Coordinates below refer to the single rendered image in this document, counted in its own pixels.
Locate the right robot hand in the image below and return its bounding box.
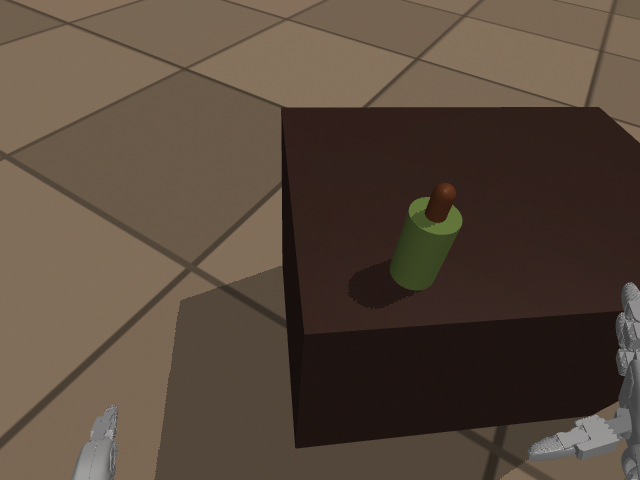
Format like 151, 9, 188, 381
527, 282, 640, 461

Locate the bottle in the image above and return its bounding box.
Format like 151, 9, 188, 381
390, 183, 463, 291

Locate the left robot hand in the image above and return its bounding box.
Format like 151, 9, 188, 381
71, 405, 118, 480

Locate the right robot arm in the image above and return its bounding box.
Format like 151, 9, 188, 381
621, 444, 640, 480

